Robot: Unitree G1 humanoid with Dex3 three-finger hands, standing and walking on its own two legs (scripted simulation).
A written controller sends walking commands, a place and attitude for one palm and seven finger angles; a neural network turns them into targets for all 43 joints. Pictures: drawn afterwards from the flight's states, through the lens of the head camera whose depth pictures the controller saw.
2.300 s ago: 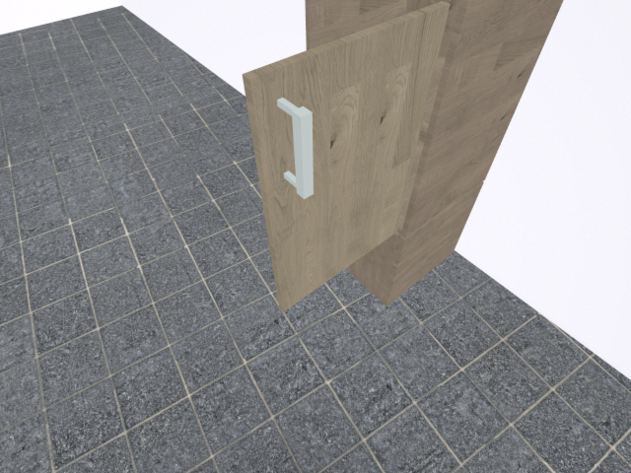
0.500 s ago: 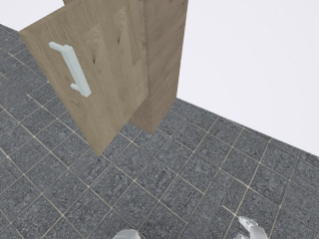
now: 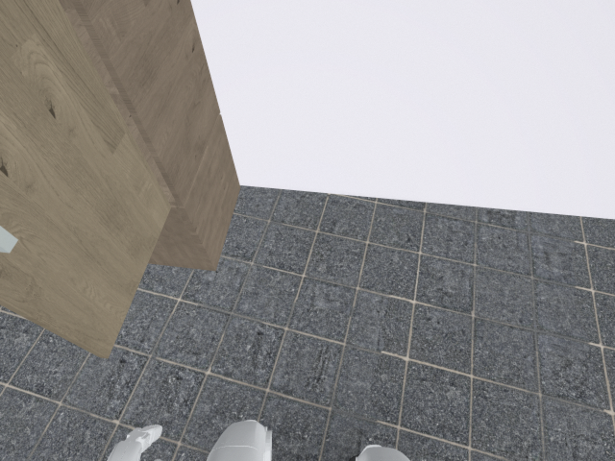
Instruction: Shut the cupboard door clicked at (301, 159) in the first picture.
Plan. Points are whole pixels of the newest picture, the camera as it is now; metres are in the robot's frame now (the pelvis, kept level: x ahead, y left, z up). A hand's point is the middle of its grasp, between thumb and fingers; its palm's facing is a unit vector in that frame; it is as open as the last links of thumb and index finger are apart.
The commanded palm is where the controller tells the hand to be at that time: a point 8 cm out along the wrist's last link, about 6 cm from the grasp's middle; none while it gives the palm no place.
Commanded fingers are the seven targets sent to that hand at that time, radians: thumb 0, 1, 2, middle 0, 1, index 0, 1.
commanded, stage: walk to a spot facing it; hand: left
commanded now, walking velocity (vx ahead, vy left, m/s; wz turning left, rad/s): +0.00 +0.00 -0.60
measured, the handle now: out of the picture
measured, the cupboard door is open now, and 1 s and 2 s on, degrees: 90 90 90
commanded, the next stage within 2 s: turn to face it in 1.70 s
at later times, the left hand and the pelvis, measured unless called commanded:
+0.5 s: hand (215, 406) +0.20 +0.16 -0.15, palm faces -0.33 -0.92 -0.21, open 7.4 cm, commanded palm none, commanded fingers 0.00 0.90 0.90 -0.20 -0.30 -0.20 -0.30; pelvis +0.03 +0.00 +0.01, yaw -19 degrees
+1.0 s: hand (271, 326) +0.33 +0.09 -0.17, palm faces -0.53 -0.83 -0.16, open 7.4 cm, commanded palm none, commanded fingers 0.00 0.90 0.90 -0.20 -0.30 -0.20 -0.30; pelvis +0.19 -0.05 +0.01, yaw -35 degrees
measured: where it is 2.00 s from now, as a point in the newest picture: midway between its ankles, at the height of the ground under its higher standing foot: (438, 338)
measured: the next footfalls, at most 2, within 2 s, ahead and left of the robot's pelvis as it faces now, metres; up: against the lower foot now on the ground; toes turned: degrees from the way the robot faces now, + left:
left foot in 0.18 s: +0.07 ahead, +0.14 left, +0.00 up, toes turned -3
right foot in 0.52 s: +0.03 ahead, -0.14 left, +0.00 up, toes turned -26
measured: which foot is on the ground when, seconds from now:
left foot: up 0.00-0.16, down 0.18-0.52, up 0.54-0.82, down 0.84-1.00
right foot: down 0.00-0.18, up 0.20-0.50, down 0.52-0.84, up 0.86-1.00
